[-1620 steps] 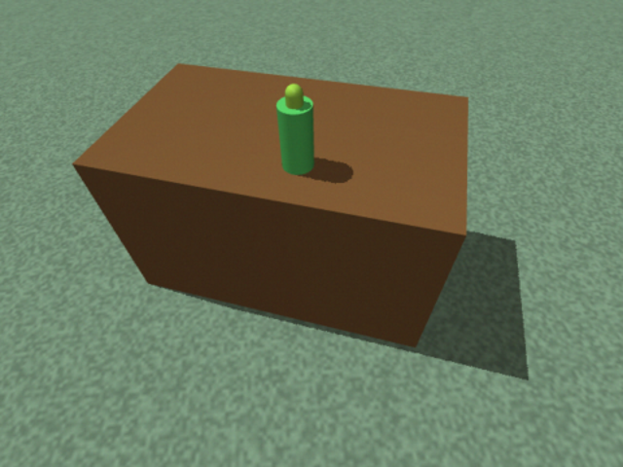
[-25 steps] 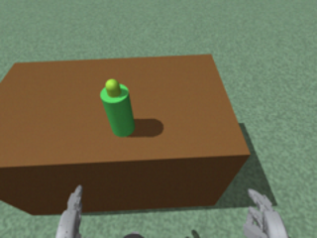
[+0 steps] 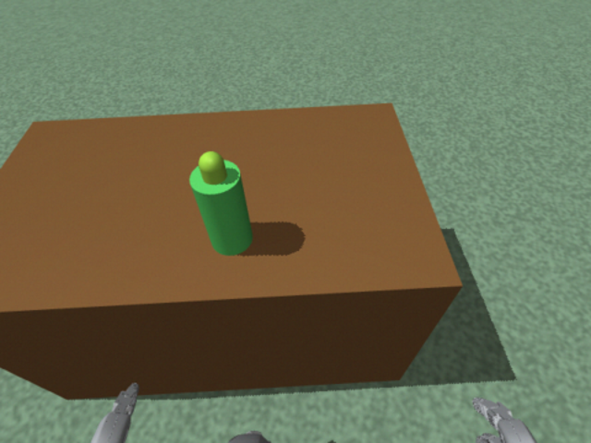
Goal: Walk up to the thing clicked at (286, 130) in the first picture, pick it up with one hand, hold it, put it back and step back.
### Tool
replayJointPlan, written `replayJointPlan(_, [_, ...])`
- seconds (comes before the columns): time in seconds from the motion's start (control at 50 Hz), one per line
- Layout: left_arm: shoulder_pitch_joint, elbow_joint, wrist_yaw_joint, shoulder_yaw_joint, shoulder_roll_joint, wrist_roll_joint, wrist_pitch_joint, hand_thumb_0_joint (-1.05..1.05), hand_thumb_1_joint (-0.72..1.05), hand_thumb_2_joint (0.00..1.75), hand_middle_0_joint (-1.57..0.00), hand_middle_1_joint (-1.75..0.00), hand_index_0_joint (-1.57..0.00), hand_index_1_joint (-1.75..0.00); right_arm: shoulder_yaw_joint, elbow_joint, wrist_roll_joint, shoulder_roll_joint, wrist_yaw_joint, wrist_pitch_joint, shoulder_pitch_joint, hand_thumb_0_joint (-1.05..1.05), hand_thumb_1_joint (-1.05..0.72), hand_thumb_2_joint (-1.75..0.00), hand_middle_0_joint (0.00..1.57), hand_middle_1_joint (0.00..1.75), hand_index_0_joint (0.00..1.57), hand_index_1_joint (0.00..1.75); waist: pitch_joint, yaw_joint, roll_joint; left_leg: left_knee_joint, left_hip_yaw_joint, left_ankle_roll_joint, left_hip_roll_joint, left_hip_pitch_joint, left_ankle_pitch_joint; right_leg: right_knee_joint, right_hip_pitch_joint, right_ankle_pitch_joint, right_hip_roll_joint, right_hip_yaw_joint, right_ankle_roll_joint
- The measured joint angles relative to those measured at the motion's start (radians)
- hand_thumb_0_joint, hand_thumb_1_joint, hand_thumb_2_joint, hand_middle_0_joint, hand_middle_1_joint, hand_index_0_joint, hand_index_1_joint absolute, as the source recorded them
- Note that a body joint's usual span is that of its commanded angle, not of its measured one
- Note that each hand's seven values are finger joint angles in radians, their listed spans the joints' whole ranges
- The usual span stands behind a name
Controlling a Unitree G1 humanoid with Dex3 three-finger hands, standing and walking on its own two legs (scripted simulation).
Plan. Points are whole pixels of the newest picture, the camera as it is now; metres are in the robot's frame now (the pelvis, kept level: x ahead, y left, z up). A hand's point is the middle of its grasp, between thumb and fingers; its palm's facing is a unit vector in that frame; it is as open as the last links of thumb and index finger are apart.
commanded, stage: home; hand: left
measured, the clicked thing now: (222, 202) +0.53 +0.16 -0.01
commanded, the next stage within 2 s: stand in 0.12 s
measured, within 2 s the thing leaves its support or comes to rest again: neither
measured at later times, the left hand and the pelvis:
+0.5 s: hand out of the picture +0.03 +0.24 -0.12, palm faces -0.01 -0.94 -0.34, open 13.5 cm; pelvis -0.01 +0.00 +0.04, yaw +1 degrees
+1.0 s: hand out of the picture +0.06 +0.25 -0.11, palm faces -0.01 -0.94 -0.34, open 7.4 cm; pelvis +0.00 +0.01 +0.05, yaw +0 degrees
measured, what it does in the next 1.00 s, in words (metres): rises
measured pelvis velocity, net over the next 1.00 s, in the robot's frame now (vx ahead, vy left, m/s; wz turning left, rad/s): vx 0.00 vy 0.01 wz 0.00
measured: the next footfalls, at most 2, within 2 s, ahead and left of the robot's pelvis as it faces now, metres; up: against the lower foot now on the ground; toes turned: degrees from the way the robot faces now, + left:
none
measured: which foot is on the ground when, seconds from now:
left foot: down 0.00-1.00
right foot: down 0.00-1.00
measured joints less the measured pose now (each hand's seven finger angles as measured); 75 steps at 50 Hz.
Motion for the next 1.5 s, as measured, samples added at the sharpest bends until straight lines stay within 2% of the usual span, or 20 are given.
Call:
replayJointPlan(0.14, [-0.011,0.193,-0.005,0.029,0.026,-0.014,-0.009,0.0,-0.52,0.06,-0.05,-0.06,-0.06,-0.06,-0.03,0.133,0.006,-0.025,0.009,-0.015,0.008,0.01,-0.9,-0.9,0.21,0.3,0.2,0.3,0.015,0.008,-0.006,-0.07,0.001,0.001,0.002,0.078,0.031,-0.078,0.08,0.038,0.002,-0.001,0.003])
replayJointPlan(0.26, [-0.018,0.316,-0.01,0.027,0.016,-0.023,-0.008,0.0,-0.53,0.06,-0.05,-0.06,-0.06,-0.06,-0.025,0.223,0.008,-0.025,0.008,-0.016,-0.001,0.01,-0.9,-0.9,0.21,0.3,0.2,0.3,0.028,0.012,-0.004,-0.152,-0.004,0.0,0.008,0.136,0.076,-0.17,0.141,0.089,0.007,-0.006,0.0])
replayJointPlan(0.34, [-0.02,0.386,-0.015,0.021,0.005,-0.028,-0.009,0.0,-0.46,0.13,-0.1,-0.12,-0.1,-0.12,-0.016,0.275,0.013,-0.017,0.009,-0.015,-0.01,0.01,-0.9,-0.9,0.21,0.3,0.2,0.3,0.033,0.012,-0.002,-0.225,-0.007,-0.003,0.008,0.179,0.115,-0.244,0.186,0.129,0.007,-0.011,0.001])
replayJointPlan(0.44, [-0.031,0.463,-0.017,0.012,-0.007,-0.035,-0.011,0.0,-0.23,0.36,-0.15,-0.21,-0.16,-0.21,-0.007,0.331,0.021,-0.009,0.009,-0.017,-0.026,0.01,-0.9,-0.9,0.21,0.3,0.2,0.3,0.042,0.009,0.0,-0.317,-0.009,-0.008,0.006,0.237,0.163,-0.334,0.244,0.174,0.005,-0.016,0.001])
replayJointPlan(0.58, [-0.066,0.53,-0.019,0.007,-0.014,-0.042,-0.013,0.0,0.24,0.71,-0.19,-0.28,-0.19,-0.28,-0.003,0.392,0.029,-0.011,0.007,-0.018,-0.042,0.01,-0.9,-0.9,0.21,0.3,0.2,0.3,0.046,0.009,0.003,-0.406,-0.01,-0.008,0.005,0.297,0.207,-0.43,0.306,0.222,0.004,-0.018,0.003])
replayJointPlan(0.7, [-0.098,0.565,-0.022,0.01,-0.007,-0.042,-0.014,0.0,0.63,0.84,-0.2,-0.29,-0.2,-0.3,-0.002,0.422,0.031,-0.016,0.008,-0.021,-0.052,0.01,-0.9,-0.9,0.21,0.3,0.2,0.3,0.052,0.007,-0.001,-0.45,-0.008,-0.008,0.004,0.319,0.228,-0.475,0.328,0.244,0.002,-0.018,0.005])
replayJointPlan(0.82, [-0.124,0.592,-0.022,0.011,-0.003,-0.046,-0.014,0.01,0.82,0.88,-0.2,-0.3,-0.2,-0.3,0.002,0.444,0.034,-0.022,0.006,-0.026,-0.063,0.01,-0.9,-0.9,0.21,0.3,0.2,0.3,0.061,0.006,-0.004,-0.482,-0.004,-0.006,0.002,0.339,0.24,-0.509,0.348,0.259,0.0,-0.014,0.008])
replayJointPlan(1.0, [-0.156,0.612,-0.023,0.009,-0.003,-0.047,-0.011,0.01,0.89,0.9,-0.2,-0.3,-0.2,-0.3,0.006,0.463,0.037,-0.025,0.003,-0.026,-0.081,0.01,-0.9,-0.9,0.21,0.3,0.2,0.3,0.054,0.007,-0.005,-0.512,0.003,-0.001,-0.003,0.361,0.249,-0.541,0.369,0.271,-0.006,-0.008,0.014])
replayJointPlan(1.5, [-0.158,0.625,-0.027,0.01,0.003,-0.048,-0.007,0.01,0.9,0.9,-0.2,-0.3,-0.2,-0.3,0.007,0.467,0.04,-0.034,0.007,-0.028,-0.094,0.01,-0.9,-0.9,0.21,0.3,0.2,0.3,0.052,0.006,-0.012,-0.548,0.011,0.006,-0.013,0.371,0.258,-0.579,0.378,0.282,-0.017,-0.002,0.023])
